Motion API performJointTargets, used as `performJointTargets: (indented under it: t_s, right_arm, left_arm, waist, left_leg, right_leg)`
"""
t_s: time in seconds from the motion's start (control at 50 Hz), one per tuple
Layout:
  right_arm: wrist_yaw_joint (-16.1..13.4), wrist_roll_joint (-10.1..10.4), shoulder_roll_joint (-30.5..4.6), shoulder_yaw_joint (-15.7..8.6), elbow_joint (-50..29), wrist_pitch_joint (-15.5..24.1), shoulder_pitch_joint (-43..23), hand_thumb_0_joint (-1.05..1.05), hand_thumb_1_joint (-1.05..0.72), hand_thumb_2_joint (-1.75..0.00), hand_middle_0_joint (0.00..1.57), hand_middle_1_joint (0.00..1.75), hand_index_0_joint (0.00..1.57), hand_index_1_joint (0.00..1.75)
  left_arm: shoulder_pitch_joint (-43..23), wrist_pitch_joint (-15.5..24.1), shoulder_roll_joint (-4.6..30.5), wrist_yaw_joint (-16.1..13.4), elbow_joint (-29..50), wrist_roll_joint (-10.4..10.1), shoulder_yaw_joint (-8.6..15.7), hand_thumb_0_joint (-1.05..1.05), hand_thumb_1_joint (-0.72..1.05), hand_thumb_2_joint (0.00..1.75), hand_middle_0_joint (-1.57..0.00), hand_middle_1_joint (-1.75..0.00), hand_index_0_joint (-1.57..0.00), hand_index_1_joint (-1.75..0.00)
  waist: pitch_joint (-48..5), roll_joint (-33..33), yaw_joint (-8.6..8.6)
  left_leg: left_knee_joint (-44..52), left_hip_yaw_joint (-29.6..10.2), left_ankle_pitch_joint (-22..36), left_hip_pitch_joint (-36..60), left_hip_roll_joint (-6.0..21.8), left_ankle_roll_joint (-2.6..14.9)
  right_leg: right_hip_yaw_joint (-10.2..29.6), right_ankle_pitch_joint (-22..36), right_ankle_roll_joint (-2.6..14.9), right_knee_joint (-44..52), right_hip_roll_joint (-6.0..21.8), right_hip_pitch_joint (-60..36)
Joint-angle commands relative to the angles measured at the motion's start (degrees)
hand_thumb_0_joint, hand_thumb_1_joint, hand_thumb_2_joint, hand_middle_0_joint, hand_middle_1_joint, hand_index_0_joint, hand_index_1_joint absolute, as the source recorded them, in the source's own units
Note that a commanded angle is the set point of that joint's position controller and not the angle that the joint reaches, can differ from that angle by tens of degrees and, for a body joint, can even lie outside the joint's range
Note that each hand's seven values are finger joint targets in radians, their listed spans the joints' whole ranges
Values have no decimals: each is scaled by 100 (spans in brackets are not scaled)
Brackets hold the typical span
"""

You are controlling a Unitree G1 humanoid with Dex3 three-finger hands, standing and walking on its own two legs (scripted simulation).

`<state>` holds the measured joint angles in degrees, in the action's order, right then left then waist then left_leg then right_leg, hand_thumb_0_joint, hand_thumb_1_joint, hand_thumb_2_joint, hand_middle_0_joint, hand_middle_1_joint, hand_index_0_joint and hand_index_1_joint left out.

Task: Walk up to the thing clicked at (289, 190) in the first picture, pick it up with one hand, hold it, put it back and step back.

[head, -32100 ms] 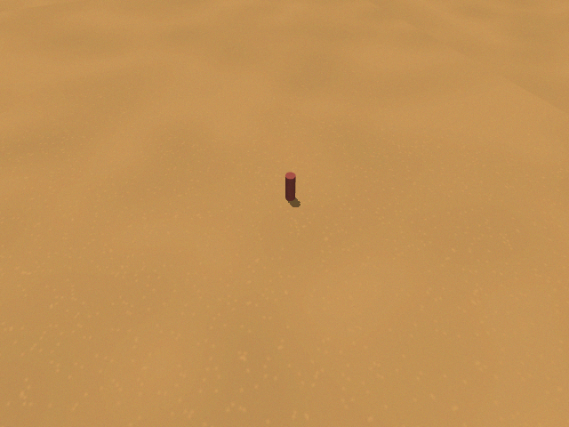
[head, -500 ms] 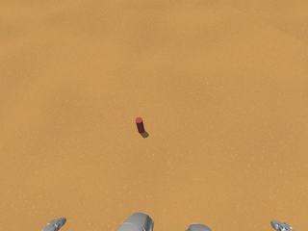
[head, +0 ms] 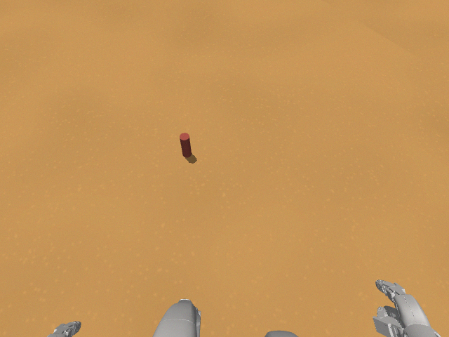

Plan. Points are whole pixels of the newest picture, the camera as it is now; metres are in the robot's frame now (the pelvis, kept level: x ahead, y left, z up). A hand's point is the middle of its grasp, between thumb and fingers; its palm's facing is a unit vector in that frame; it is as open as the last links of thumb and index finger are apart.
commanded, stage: step back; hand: left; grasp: from the side
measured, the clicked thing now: (185, 145) +0.99 +0.26 -0.68
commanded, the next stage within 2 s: stand in 1.20 s
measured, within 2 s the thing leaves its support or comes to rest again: neither
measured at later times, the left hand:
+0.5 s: hand out of the picture -0.03 +0.27 -0.13, palm faces +0.11 -0.92 -0.37, open 7.4 cm
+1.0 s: hand out of the picture +0.02 +0.25 -0.14, palm faces +0.16 -0.91 -0.38, open 7.4 cm
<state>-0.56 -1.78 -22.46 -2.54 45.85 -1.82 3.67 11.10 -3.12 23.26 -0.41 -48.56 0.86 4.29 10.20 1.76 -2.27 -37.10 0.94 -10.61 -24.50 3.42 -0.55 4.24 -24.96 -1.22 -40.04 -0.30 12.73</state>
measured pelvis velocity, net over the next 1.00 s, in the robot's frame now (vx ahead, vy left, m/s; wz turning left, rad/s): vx -0.03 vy -0.02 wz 0.13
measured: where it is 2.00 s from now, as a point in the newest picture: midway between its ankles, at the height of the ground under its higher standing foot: outside the picture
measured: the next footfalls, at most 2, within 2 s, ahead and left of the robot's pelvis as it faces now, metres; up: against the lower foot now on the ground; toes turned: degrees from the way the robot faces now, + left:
left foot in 0.32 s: -0.06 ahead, +0.11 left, +0.00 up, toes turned +3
right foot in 0.64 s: +0.04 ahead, -0.13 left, +0.00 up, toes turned +4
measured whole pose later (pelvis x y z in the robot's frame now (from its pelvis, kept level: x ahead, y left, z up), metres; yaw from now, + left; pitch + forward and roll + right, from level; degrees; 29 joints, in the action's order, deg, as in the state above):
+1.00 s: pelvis -0.03 -0.02 +0.01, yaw +8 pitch -3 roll +1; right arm -0.1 -1.4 -20.9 -2.8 57.9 0.1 9.6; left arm 8.4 1.1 20.5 -0.3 -55.6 0.6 2.7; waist 6.0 0.2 -1.7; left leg -34.7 -0.3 -14.7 -16.1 0.1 -0.7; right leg -3.3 -19.3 0.0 -38.1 3.3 15.6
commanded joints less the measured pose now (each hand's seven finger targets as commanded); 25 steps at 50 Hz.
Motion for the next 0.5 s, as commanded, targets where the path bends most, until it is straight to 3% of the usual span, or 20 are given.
performJointTargets:
  t_s: [0.0,0.02,0.04,0.06,0.1,0.12,0.18,0.22,0.24,0.26,0.28,0.3,0.32,0.34,0.36,0.38,0.4,0.42,0.44,0.48]
  right_arm:
    - [-50,84,-1212,-330,-304,-75,149,0,-90,-90,20,30,20,30]
    - [-65,98,-839,-226,-446,-41,139,0,-90,-90,20,30,20,30]
    - [-163,65,-1071,-366,-459,-62,-102,0,-90,-90,20,30,20,30]
    - [-154,97,-1329,-480,-307,-52,33,0,-90,-90,20,30,20,30]
    - [-76,117,-1233,-398,17,-40,347,0,-90,-90,20,30,20,30]
    - [-62,116,-1050,-346,80,-18,529,0,-90,-90,20,30,20,30]
    - [-9,56,-1075,-318,105,92,583,0,-90,-90,20,30,20,30]
    - [26,15,-996,-285,160,184,561,0,-90,-90,20,30,20,30]
    - [47,-7,-957,-274,176,227,595,0,-90,-90,20,30,20,30]
    - [58,-11,-960,-293,264,276,711,0,-90,-90,20,30,20,30]
    - [40,-38,-929,-331,400,330,1062,0,-90,-90,20,30,20,30]
    - [17,-57,-964,-408,567,385,1164,0,-90,-90,20,30,20,30]
    - [-18,-161,-1180,-498,595,436,1288,0,-90,-90,20,30,20,30]
    - [-20,-180,-1579,-543,461,462,1016,0,-90,-90,20,30,20,30]
    - [12,-98,-2026,-611,508,447,1182,0,-90,-90,20,30,20,30]
    - [25,-50,-1960,-611,487,455,858,0,-90,-90,20,30,20,30]
    - [38,-94,-1590,-513,470,480,743,0,-90,-90,20,30,20,30]
    - [30,-108,-1364,-422,443,513,636,0,-90,-90,20,30,20,30]
    - [22,-84,-1288,-416,442,546,791,0,-90,-90,20,30,20,30]
    - [53,-52,-1404,-477,541,553,1051,0,-90,-90,20,30,20,30]
  left_arm:
    - [827,229,1223,-27,-76,161,406,0,90,90,-20,-30,-20,-30]
    - [781,235,1688,-17,32,206,530,0,90,90,-20,-30,-20,-30]
    - [86,201,2267,-34,321,260,594,0,90,90,-20,-30,-20,-30]
    - [-431,226,2070,-74,458,203,560,0,90,90,-20,-30,-20,-30]
    - [-813,296,1372,-74,506,187,351,0,90,90,-20,-30,-20,-30]
    - [-778,323,1247,-84,429,191,365,0,90,90,-20,-30,-20,-30]
    - [-240,394,1360,-34,345,263,423,0,90,90,-20,-30,-20,-30]
    - [-4,412,1343,-23,242,270,461,0,90,90,-20,-30,-20,-30]
    - [-51,402,1415,-7,242,244,483,0,90,90,-20,-30,-20,-30]
    - [-74,371,1417,18,236,210,463,0,90,90,-20,-30,-20,-30]
    - [-250,327,1452,31,267,183,430,0,90,90,-20,-30,-20,-30]
    - [-15,277,1166,42,205,164,302,0,90,90,-20,-30,-20,-30]
    - [266,264,745,46,213,125,210,0,90,90,-20,-30,-20,-30]
    - [211,282,439,54,247,23,102,0,90,90,-20,-30,-20,-30]
    - [-570,329,1145,20,241,123,307,0,90,90,-20,-30,-20,-30]
    - [-649,375,1364,56,211,105,359,0,90,90,-20,-30,-20,-30]
    - [-534,391,1306,93,141,84,367,0,90,90,-20,-30,-20,-30]
    - [-273,407,1085,125,72,22,311,0,90,90,-20,-30,-20,-30]
    - [-164,418,1062,150,18,38,299,0,90,90,-20,-30,-20,-30]
    - [-249,426,1008,189,-47,63,301,0,90,90,-20,-30,-20,-30]
  waist:
    - [-1586,-508,45]
    - [-1231,955,-39]
    - [-825,1549,-307]
    - [-341,1230,-7]
    - [-239,307,321]
    - [-351,479,359]
    - [-632,698,27]
    - [-850,991,-187]
    - [-948,1166,-159]
    - [-981,1139,-112]
    - [-1091,1047,180]
    - [-1156,513,158]
    - [-1312,-505,136]
    - [-1010,-1341,78]
    - [-455,-983,468]
    - [-65,-935,337]
    - [73,-602,225]
    - [-63,-844,115]
    - [-117,-920,150]
    - [-296,-1022,329]
  left_leg:
    - [-187,-723,-407,118,277,586]
    - [-1052,-444,-1923,-1095,-611,216]
    - [-2257,-852,-2466,-474,-682,-32]
    - [-2738,-1173,-2205,-10,-383,-22]
    - [-2898,-1034,-1519,48,-816,71]
    - [-2897,-919,-1375,-159,-914,34]
    - [-1793,-631,-1444,-307,-661,-74]
    - [-742,-461,-1816,-486,-476,-124]
    - [-159,-364,-2008,-174,-297,-109]
    - [450,-245,-2046,290,-347,-56]
    - [1618,-183,-1376,1140,-323,83]
    - [2141,-251,-891,1822,-534,121]
    - [2323,-1596,-1325,2625,191,299]
    - [2527,-3269,-2301,2685,1225,767]
    - [2645,-3801,-3311,1326,1695,1401]
    - [2794,-3642,-3587,609,1744,1569]
    - [2630,-2879,-2961,748,1301,1341]
    - [2458,-2244,-2175,1246,941,1104]
    - [2334,-1997,-1683,1393,816,963]
    - [2267,-1905,-1602,1291,820,1029]
  right_leg:
    - [418,615,439,1668,259,-738]
    - [2105,-260,849,2133,1387,-557]
    - [3157,-691,1823,2716,2542,1283]
    - [3056,-908,1798,2814,2587,2204]
    - [1143,118,1219,2186,1424,1706]
    - [810,257,1086,2045,1166,1295]
    - [885,-981,969,2032,978,449]
    - [1051,-1179,1102,1964,1172,-521]
    - [1176,-1237,1193,1975,1392,-526]
    - [1102,-1079,1187,1896,1400,-334]
    - [920,-437,1041,1462,1389,-7]
    - [466,-43,828,790,988,274]
    - [106,-87,538,-412,632,1222]
    - [-629,-532,216,-1025,-52,2513]
    - [-45,-669,247,-1119,397,2174]
    - [-17,-603,299,-1380,448,1689]
    - [116,-243,306,-1312,458,1682]
    - [22,36,293,-986,398,1857]
    - [-167,219,277,-909,379,1901]
    - [-423,148,219,-591,261,1467]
